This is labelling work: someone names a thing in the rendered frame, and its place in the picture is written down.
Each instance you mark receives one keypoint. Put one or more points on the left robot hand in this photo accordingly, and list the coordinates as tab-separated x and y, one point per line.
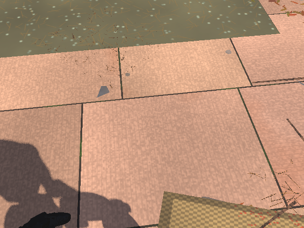
50	220

